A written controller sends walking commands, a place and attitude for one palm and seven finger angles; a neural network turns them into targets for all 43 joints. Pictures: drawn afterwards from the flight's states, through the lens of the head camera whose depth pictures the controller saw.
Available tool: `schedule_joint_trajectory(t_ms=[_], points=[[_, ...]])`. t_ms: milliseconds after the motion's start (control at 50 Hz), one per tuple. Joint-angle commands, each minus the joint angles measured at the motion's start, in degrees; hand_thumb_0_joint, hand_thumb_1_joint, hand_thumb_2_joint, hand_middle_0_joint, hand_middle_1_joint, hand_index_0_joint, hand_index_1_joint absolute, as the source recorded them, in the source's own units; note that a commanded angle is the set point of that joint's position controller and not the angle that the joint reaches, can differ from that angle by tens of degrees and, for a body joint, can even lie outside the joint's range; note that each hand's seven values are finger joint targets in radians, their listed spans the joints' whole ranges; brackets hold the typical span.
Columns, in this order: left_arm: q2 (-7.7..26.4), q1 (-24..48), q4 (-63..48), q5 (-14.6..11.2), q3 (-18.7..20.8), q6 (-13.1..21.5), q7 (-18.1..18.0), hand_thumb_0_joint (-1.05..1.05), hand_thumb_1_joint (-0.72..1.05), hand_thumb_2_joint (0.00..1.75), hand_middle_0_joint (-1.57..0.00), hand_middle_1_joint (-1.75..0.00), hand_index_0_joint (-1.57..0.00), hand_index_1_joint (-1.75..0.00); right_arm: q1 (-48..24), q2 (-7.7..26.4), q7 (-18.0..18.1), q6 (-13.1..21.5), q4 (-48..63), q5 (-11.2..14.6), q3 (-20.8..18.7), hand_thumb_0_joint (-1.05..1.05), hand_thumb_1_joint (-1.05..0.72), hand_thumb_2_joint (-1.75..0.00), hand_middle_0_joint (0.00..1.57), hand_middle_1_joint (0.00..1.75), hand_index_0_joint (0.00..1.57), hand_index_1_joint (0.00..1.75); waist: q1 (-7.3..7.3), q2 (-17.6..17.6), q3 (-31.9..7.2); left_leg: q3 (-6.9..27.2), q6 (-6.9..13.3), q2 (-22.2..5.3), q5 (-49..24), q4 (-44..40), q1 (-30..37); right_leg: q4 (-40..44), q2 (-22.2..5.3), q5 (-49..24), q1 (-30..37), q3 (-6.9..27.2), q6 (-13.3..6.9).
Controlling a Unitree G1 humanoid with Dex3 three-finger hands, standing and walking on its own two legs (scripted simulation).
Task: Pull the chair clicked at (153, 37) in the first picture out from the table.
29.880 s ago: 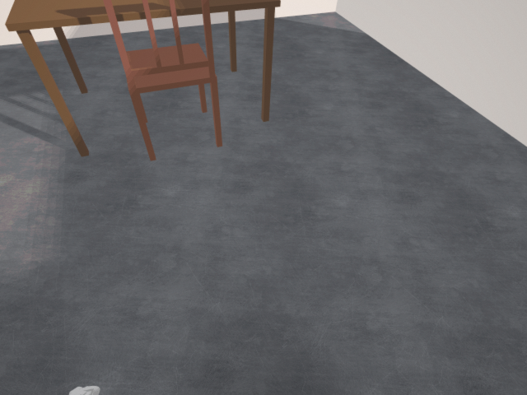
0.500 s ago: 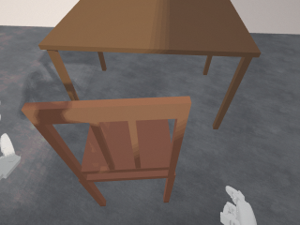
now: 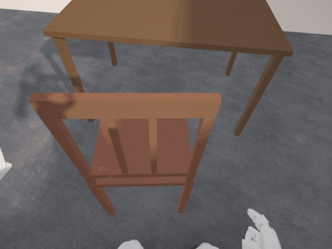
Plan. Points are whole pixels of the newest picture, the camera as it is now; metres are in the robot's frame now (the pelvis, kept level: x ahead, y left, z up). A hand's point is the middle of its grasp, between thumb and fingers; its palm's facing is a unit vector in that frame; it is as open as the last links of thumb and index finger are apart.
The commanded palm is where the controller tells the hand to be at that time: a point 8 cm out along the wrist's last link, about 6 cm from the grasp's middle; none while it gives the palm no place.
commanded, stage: step back with the hand held close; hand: left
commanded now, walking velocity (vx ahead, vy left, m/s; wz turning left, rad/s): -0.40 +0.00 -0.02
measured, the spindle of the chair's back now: (118, 149) +0.39 +0.18 -0.06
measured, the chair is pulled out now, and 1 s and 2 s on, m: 0.46 0.46 0.46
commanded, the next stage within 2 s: stop stepping back and stand still in 1.02 s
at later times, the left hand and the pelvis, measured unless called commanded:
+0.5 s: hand (12, 161) +0.21 +0.26 +0.19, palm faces +0.44 -0.73 -0.52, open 7.4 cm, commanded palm +0.14 +0.30 +0.20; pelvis +0.00 +0.00 +0.00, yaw +0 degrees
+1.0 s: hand out of the picture +0.14 +0.25 +0.19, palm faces +0.38 -0.79 -0.48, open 7.4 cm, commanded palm +0.08 +0.29 +0.20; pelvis -0.07 -0.01 +0.02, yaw -2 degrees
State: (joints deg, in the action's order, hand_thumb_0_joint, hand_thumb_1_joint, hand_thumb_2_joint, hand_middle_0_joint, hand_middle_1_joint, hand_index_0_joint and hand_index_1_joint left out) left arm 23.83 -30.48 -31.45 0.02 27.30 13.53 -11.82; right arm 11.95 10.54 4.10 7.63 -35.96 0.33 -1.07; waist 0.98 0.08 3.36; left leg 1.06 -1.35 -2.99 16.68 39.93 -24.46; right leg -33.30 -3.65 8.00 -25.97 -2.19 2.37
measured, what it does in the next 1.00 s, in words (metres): lifts its right foot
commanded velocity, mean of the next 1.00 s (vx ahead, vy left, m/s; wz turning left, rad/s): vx -0.40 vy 0.00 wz -0.02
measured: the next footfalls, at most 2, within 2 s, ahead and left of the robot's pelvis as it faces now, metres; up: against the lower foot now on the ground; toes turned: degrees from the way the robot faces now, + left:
right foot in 1.06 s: -0.08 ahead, -0.16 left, +0.00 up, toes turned -1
left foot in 1.30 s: -0.08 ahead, +0.09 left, +0.00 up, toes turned -1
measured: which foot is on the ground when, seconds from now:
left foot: down 0.00-1.00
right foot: down 0.00-0.82, up 0.84-1.00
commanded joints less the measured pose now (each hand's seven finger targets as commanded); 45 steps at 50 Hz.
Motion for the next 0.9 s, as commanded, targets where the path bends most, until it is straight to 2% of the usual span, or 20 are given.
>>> schedule_joint_trajectory(t_ms=[0,80,200,300,360,420,460,480,520,560,600,620,660,700,720,760,800,820,840,880], points=[[11.4,2.1,-10.8,-0.5,7.9,4.2,-1.3,0.0,0.9,0.9,-0.2,-0.3,-0.2,-0.3,-4.3,8.0,1.0,3.7,7.0,-0.7,-3.2,0.0,-0.9,-0.9,0.2,0.3,0.2,0.3,-0.72,-0.4,-7.7,2.1,2.3,-1.1,13.1,-9.4,-3.2,10.8,-5.3,10.9,7.1,9.3,-5.7],[10.3,1.2,-10.8,-0.3,7.8,5.0,-1.2,0.0,0.9,0.9,-0.2,-0.3,-0.2,-0.3,-5.0,7.9,1.0,3.7,7.7,-0.9,-3.1,0.0,-0.9,-0.9,0.2,0.3,0.2,0.3,-0.7,-4.2,-8.8,4.2,3.3,-4.0,12.6,-14.8,-6.4,5.8,-2.2,10.1,11.1,5.7,-3.8],[10.4,0.6,-11.2,-0.6,8.7,5.8,-0.4,0.0,0.9,0.9,-0.2,-0.3,-0.2,-0.3,-5.6,7.7,1.1,4.5,7.8,-0.2,-3.6,0.0,-0.9,-0.9,0.2,0.3,0.2,0.3,-0.57,-9.1,-10.1,5.4,4.6,-7.7,3.6,-15.4,-13.8,-5.9,-0.3,-7.6,21.3,2.9,-3.1],[12.1,1.2,-12.8,-0.9,9.0,6.4,-0.3,0.0,0.9,0.9,-0.2,-0.3,-0.2,-0.3,-3.1,7.4,0.6,4.7,6.3,-0.7,-4.3,0.0,-0.9,-0.9,0.2,0.3,0.2,0.3,-1.09,1.6,-11.6,0.7,1.2,0.9,8.5,-2.3,-3.4,9.1,-8.4,-6.1,9.9,12.5,-7.8],[12.5,0.5,-12.6,-0.8,9.2,6.0,-0.8,0.0,0.9,0.9,-0.2,-0.3,-0.2,-0.3,-4.2,6.6,0.4,3.6,6.0,-1.2,-3.8,0.0,-0.9,-0.9,0.2,0.3,0.2,0.3,-1.01,6.9,-12.5,0.6,1.0,2.4,7.2,0.3,4.1,15.4,-11.9,5.4,4.6,12.4,-9.2],[12.0,-1.4,-12.9,-0.8,9.9,7.0,-0.8,0.0,0.9,0.9,-0.2,-0.3,-0.2,-0.3,-5.5,7.2,1.2,3.2,6.4,-1.2,-3.5,0.0,-0.9,-0.9,0.2,0.3,0.2,0.3,-0.97,-2.4,-11.5,6.3,3.0,-3.6,2.8,-14.2,2.4,7.9,-3.7,8.1,6.6,5.4,-5.2],[10.1,-2.5,-10.6,-0.5,9.5,7.2,-0.3,0.0,0.9,0.9,-0.2,-0.3,-0.2,-0.3,-6.5,8.6,1.4,3.8,8.0,-0.5,-3.7,0.0,-0.9,-0.9,0.2,0.3,0.2,0.3,-1.2,-15.2,-9.5,11.9,6.6,-12.5,13.9,-24.9,-15.2,-8.5,3.2,10.2,19.5,-0.1,-2.0],[9.9,-1.1,-9.9,-0.6,9.3,7.0,-0.2,0.0,0.9,0.9,-0.2,-0.3,-0.2,-0.3,-6.4,8.1,1.5,4.0,8.1,-0.4,-3.7,0.0,-0.9,-0.9,0.2,0.3,0.2,0.3,-1.24,-15.5,-7.6,12.4,7.8,-13.7,10.2,-23.9,-19.1,-12.0,3.3,7.8,21.1,0.4,-2.0],[9.3,-1.4,-9.8,-1.4,7.1,7.0,0.6,0.0,0.9,0.9,-0.2,-0.3,-0.2,-0.3,-5.4,8.0,1.2,4.8,7.3,-0.1,-4.2,0.0,-0.9,-0.9,0.2,0.3,0.2,0.3,-0.55,-8.8,-8.8,9.2,6.5,-11.1,-11.1,-14.7,-7.6,-6.3,1.3,2.5,14.9,2.2,-3.0],[9.6,-1.8,-9.2,-1.6,7.1,7.7,1.3,0.0,0.9,0.9,-0.2,-0.3,-0.2,-0.3,-5.2,7.8,0.5,5.9,6.0,-0.5,-3.9,0.0,-0.9,-0.9,0.2,0.3,0.2,0.3,-0.23,-10.6,-8.0,8.2,5.8,-10.1,-11.1,-12.1,-5.4,-1.2,-0.1,1.8,14.1,2.7,-4.1],[10.8,0.4,-12.4,-1.1,6.4,8.5,1.3,0.0,0.9,0.9,-0.2,-0.3,-0.2,-0.3,-3.8,7.9,0.2,6.3,4.8,-1.1,-3.4,0.0,-0.9,-0.9,0.2,0.3,0.2,0.3,-1.12,-9.3,-9.9,6.2,4.0,-7.0,-18.2,-8.2,-0.8,3.4,-2.6,-16.1,15.1,4.5,-4.9],[10.0,2.0,-14.6,-1.4,5.0,8.5,1.6,0.0,0.9,0.9,-0.2,-0.3,-0.2,-0.3,-3.8,8.1,0.1,6.6,5.5,-0.9,-3.9,0.0,-0.9,-0.9,0.2,0.3,0.2,0.3,-1.22,-3.8,-14.1,3.3,1.8,-3.3,-15.6,-4.5,2.9,3.4,-3.9,-19.5,14.0,7.4,-6.3],[12.7,0.6,-15.1,-1.9,7.3,8.5,1.3,0.0,0.9,0.9,-0.2,-0.3,-0.2,-0.3,-3.7,7.5,0.1,6.4,5.9,-0.8,-4.3,0.0,-0.9,-0.9,0.2,0.3,0.2,0.3,-0.89,3.4,-15.1,0.9,0.5,1.4,-1.3,1.1,4.8,11.1,-10.3,-11.1,8.5,12.7,-9.1],[15.1,-0.8,-14.1,-2.0,10.2,7.4,0.3,0.0,0.9,0.9,-0.2,-0.3,-0.2,-0.3,-4.7,6.8,0.0,4.9,5.4,-0.8,-4.4,0.0,-0.9,-0.9,0.2,0.3,0.2,0.3,-0.74,5.9,-14.5,1.1,-0.1,3.2,4.7,6.1,6.4,16.1,-15.4,-3.2,4.6,15.6,-12.2],[13.9,-2.1,-13.3,-1.9,9.8,6.9,0.0,0.0,0.9,0.9,-0.2,-0.3,-0.2,-0.3,-5.3,5.8,0.2,4.1,5.5,-1.0,-3.8,0.0,-0.9,-0.9,0.2,0.3,0.2,0.3,-0.99,6.5,-13.8,2.1,0.3,2.5,3.7,3.9,7.0,15.1,-14.7,-4.3,5.3,13.9,-11.9],[12.7,-3.4,-12.1,-1.9,10.1,6.9,0.1,0.0,0.9,0.9,-0.2,-0.3,-0.2,-0.3,-6.4,6.3,0.8,3.2,6.0,-0.8,-3.5,0.0,-0.9,-0.9,0.2,0.3,0.2,0.3,-1.02,4.0,-11.7,5.9,2.0,-1.5,-5.2,-9.9,7.2,9.4,-7.4,-2.1,6.1,7.2,-7.7],[12.6,-5.4,-10.3,-2.2,10.3,7.8,1.0,0.0,0.9,0.9,-0.2,-0.3,-0.2,-0.3,-7.3,7.8,1.3,3.9,7.0,-0.4,-4.1,0.0,-0.9,-0.9,0.2,0.3,0.2,0.3,-1.09,-9.6,-11.2,14.2,5.6,-12.5,-7.5,-23.4,1.2,-5.2,2.4,8.8,10.2,0.4,-3.2],[11.9,-3.8,-10.9,-2.8,9.4,7.8,1.3,0.0,0.9,0.9,-0.2,-0.3,-0.2,-0.3,-6.8,7.1,1.5,4.4,7.3,-1.1,-3.4,0.0,-0.9,-0.9,0.2,0.3,0.2,0.3,-2.32,-17.4,-10.4,18.0,8.7,-17.1,-5.1,-27.4,-3.6,-15.7,3.8,19.9,10.5,1.2,-2.2],[11.3,-2.1,-11.8,-2.8,8.7,7.7,1.1,0.0,0.9,0.9,-0.2,-0.3,-0.2,-0.3,-5.5,7.0,1.6,4.7,6.2,-2.0,-3.7,0.0,-0.9,-0.9,0.2,0.3,0.2,0.3,-2.76,-17.1,-8.9,17.2,10.4,-17.7,-13.3,-25.5,-3.9,-20.1,3.9,22.8,8.8,3.8,-2.5],[8.3,-1.9,-11.6,-3.1,4.6,7.6,1.9,0.0,0.9,0.9,-0.2,-0.3,-0.2,-0.3,-3.1,7.9,0.2,5.8,4.5,-1.6,-4.5,0.0,-0.9,-0.9,0.2,0.3,0.2,0.3,-1.73,-12.8,-9.9,12.2,10.2,-15.1,-34.8,-18.3,8.9,-13.5,3.0,19.6,4.2,3.4,-2.3]])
